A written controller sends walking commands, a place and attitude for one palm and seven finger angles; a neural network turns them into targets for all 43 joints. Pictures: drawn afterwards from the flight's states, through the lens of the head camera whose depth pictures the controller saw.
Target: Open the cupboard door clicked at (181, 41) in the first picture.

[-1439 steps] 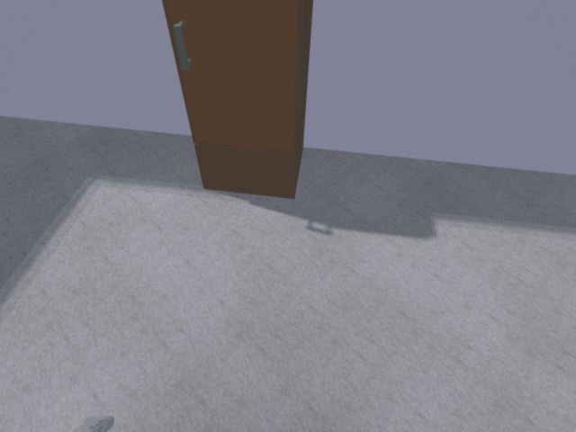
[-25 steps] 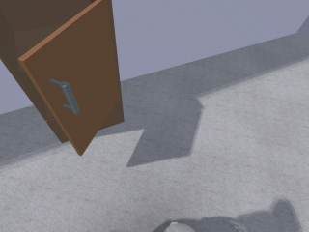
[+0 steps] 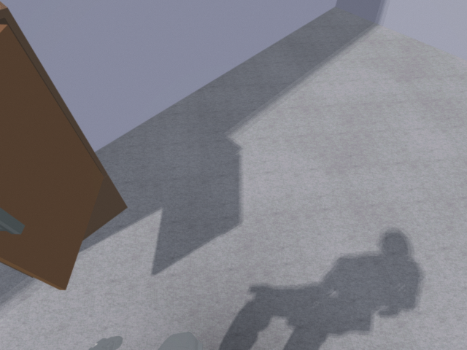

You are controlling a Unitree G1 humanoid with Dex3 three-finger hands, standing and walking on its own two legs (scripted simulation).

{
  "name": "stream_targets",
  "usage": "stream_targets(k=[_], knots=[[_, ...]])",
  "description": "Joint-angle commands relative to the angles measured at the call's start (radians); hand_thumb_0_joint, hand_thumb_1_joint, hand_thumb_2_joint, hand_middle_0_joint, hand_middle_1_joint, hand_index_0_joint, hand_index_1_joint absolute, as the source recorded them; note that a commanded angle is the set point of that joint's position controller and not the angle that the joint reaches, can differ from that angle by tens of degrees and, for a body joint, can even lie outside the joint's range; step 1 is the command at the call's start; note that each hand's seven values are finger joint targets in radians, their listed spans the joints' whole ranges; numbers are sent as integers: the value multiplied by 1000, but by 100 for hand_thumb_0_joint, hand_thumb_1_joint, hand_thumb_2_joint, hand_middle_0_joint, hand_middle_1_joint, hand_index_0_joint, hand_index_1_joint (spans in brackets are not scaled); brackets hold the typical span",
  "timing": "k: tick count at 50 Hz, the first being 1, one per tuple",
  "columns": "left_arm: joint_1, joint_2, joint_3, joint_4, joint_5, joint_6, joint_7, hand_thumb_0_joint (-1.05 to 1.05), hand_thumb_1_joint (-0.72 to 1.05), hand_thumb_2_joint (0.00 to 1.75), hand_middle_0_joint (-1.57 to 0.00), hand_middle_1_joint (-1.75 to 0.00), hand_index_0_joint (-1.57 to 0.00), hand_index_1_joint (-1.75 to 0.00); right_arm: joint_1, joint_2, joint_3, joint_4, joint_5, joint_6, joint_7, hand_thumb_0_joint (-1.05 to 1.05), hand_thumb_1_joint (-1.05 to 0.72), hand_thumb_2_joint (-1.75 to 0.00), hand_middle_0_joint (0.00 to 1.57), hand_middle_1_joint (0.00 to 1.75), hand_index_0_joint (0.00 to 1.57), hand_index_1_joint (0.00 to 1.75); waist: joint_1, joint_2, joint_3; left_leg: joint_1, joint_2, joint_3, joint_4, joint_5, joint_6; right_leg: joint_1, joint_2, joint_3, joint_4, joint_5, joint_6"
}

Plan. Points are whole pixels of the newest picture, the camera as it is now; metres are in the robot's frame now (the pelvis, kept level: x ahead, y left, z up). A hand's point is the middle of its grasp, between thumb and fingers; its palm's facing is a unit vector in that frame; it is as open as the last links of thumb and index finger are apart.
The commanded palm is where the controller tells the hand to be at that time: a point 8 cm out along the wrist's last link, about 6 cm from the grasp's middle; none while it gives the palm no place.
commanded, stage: walk to a spot facing it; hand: left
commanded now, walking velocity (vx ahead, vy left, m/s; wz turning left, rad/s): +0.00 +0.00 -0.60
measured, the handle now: out of the picture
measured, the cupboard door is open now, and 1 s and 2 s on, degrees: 43 43 43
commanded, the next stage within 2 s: turn to face it in 1.66 s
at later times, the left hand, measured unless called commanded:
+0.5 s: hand (184, 292) +0.23 +0.12 -0.16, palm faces -0.32 -0.92 -0.23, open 7.4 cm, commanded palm none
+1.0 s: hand (235, 214) +0.42 +0.02 -0.16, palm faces -0.55 -0.82 -0.17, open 7.4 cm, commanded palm none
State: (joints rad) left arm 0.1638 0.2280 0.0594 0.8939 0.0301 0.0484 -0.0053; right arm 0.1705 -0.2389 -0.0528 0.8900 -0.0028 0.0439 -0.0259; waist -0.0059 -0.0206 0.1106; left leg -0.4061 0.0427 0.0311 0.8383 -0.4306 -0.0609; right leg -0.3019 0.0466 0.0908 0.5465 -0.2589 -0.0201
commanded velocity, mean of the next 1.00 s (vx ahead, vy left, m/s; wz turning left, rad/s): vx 0.31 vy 0.00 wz -0.48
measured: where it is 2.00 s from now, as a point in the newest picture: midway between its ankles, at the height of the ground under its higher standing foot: (322, 248)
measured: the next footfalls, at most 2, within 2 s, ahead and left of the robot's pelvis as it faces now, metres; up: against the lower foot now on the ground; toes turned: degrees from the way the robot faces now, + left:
left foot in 0.06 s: +0.06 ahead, +0.13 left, +0.00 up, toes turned +0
right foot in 0.42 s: +0.06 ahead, -0.16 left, +0.00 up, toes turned -23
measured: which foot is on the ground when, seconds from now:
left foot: up 0.00-0.04, down 0.06-0.42, up 0.44-0.74, down 0.76-1.00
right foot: down 0.00-0.06, up 0.08-0.40, down 0.42-0.76, up 0.78-1.00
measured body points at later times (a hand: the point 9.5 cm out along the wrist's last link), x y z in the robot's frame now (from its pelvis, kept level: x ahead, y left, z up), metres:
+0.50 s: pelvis +0.06 -0.04 -0.01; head +0.09 -0.06 +0.44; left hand +0.25 +0.16 -0.14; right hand -0.04 -0.28 -0.16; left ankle +0.03 +0.11 -0.68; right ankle +0.02 -0.14 -0.73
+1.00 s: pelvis +0.24 -0.10 +0.01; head +0.28 -0.11 +0.46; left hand +0.45 +0.06 -0.14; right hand +0.12 -0.29 -0.14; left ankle +0.28 +0.02 -0.73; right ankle +0.20 -0.23 -0.67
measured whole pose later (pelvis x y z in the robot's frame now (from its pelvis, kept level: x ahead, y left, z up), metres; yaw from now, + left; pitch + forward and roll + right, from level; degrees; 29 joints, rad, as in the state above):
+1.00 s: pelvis +0.24 -0.10 +0.01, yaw -34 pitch +1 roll +0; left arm 0.15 0.22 0.07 0.97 0.04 0.01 -0.05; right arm 0.34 -0.16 -0.02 0.98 -0.03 -0.07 -0.01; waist -0.01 -0.02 0.06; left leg -0.16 0.10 0.22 0.42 -0.27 -0.02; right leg -0.55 -0.08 -0.07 0.97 -0.28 0.00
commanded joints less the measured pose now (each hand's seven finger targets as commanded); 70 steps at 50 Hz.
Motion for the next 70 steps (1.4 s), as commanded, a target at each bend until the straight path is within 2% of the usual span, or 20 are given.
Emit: stream_targets(k=[1,3,4,9,16,19,20,21,22,27,36,38,39,46,55,56,57,59,64,70], knots=[[-37,183,57,-83,-10,-18,12,0,90,90,-20,-30,-20,-30,138,-71,-17,-36,0,-40,-12,0,-90,-90,20,30,20,30,-38,-105,-164,206,-20,-3,-326,160,10,-13,-189,250,-79,253,-102],[-7,75,36,-121,-24,-10,-4,0,90,90,-20,-30,-20,-30,188,-229,-40,-41,-26,-58,-19,0,-90,-90,20,30,20,30,-44,366,-159,377,371,-428,-586,217,164,-307,39,6,252,-260,21],[-48,112,39,-139,-15,-17,-14,0,90,90,-20,-30,-20,-30,185,-245,-40,-62,-30,-53,-27,0,-90,-90,20,30,20,30,-52,252,-134,244,475,-478,-598,253,254,-281,-12,-29,460,-357,39],[-63,66,32,-96,-5,-17,-45,0,90,90,-20,-30,-20,-30,138,-142,-10,-67,-34,-67,-21,0,-90,-90,20,30,20,30,-16,208,-139,333,273,-94,-520,454,168,-301,-86,-103,549,-172,70],[-171,43,16,-121,0,-34,-67,0,90,90,-20,-30,-20,-30,232,-171,-32,-15,-37,-72,1,0,-90,-90,20,30,20,30,-73,225,-88,296,306,19,-541,161,151,-158,-83,-209,167,-181,39],[-49,65,29,-76,0,-46,-61,0,90,90,-20,-30,-20,-30,194,-174,-32,-19,-34,-69,9,0,-90,-90,20,30,20,30,4,143,-126,170,273,98,-368,120,99,121,-37,-251,-36,-78,11],[102,129,47,-27,1,-55,-50,0,90,90,-20,-30,-20,-30,157,-151,-26,-36,-22,-72,18,0,-90,-90,20,30,20,30,82,-3,-182,-14,213,179,-166,111,57,384,-105,-146,-113,-133,-37],[271,271,82,21,2,-67,-29,0,90,90,-20,-30,-20,-30,54,-65,-4,-98,-6,-73,32,0,-90,-90,20,30,20,30,173,-370,-208,-339,54,266,185,-214,-1,587,-404,335,-251,-208,-175],[311,300,86,30,-18,-67,-8,0,90,90,-20,-30,-20,-30,-50,-112,-7,-136,-15,-71,24,0,-90,-90,20,30,20,30,195,-302,-155,-451,61,58,333,-241,4,508,-478,497,-310,-133,-252],[53,167,48,-27,-2,-86,2,0,90,90,-20,-30,-20,-30,35,-75,-22,-38,-26,-60,38,0,-90,-90,20,30,20,30,14,-125,-52,-197,94,16,194,59,-11,128,-297,154,-328,-106,-179],[26,145,52,15,-9,-94,-13,0,90,90,-20,-30,-20,-30,192,-94,-28,8,-22,-112,27,0,-90,-90,20,30,20,30,-84,5,-116,314,4,64,-350,216,9,-26,-175,75,-75,19,-106],[55,31,24,-24,-21,-92,-27,0,90,90,-20,-30,-20,-30,460,-276,-59,64,-51,-122,4,0,-90,-90,20,30,20,30,-164,421,-251,605,445,-535,-576,-26,182,-357,39,-130,547,-351,-9],[-4,67,27,-39,-9,-101,-26,0,90,90,-20,-30,-20,-30,423,-249,-47,57,-44,-110,2,0,-90,-90,20,30,20,30,-148,263,-202,494,491,-606,-618,-100,244,-407,-34,-37,696,-322,-31],[-35,-6,7,1,3,-71,-55,0,90,90,-20,-30,-20,-30,253,-92,-7,54,-31,-135,-1,0,-90,-90,20,30,20,30,-26,157,-102,349,293,11,-591,447,148,-355,-155,-116,515,-23,20],[2,34,15,27,2,-79,-44,0,90,90,-20,-30,-20,-30,260,-104,-10,105,-32,-99,18,0,-90,-90,20,30,20,30,45,82,-95,196,256,151,-406,442,110,131,-59,-255,34,36,-26],[167,91,30,79,4,-91,-34,0,90,90,-20,-30,-20,-30,237,-91,-6,101,-23,-100,26,0,-90,-90,20,30,20,30,124,-8,-168,77,196,213,-179,469,75,373,-91,-182,-8,-8,-66],[336,207,67,128,5,-100,-16,0,90,90,-20,-30,-20,-30,222,-26,6,75,-6,-107,33,0,-90,-90,20,30,20,30,189,-261,-268,-182,71,264,158,134,31,598,-354,197,-123,-118,-167],[294,237,61,125,-21,-98,1,0,90,90,-20,-30,-20,-30,100,-42,-12,50,-7,-105,28,0,-90,-90,20,30,20,30,156,-244,-189,-353,73,29,481,-109,36,471,-478,430,-289,-40,-236],[57,72,16,77,-10,-116,8,0,90,90,-20,-30,-20,-30,204,25,-8,143,-25,-67,30,0,-90,-90,20,30,20,30,-26,-94,-69,-130,133,29,227,134,9,88,-312,-10,-356,63,-148],[150,64,12,131,-15,-142,2,0,90,90,-20,-30,-20,-30,44,30,-6,84,-23,-80,50,0,-90,-90,20,30,20,30,9,-79,-39,-200,101,55,-30,237,14,222,-296,-45,-344,230,-161]])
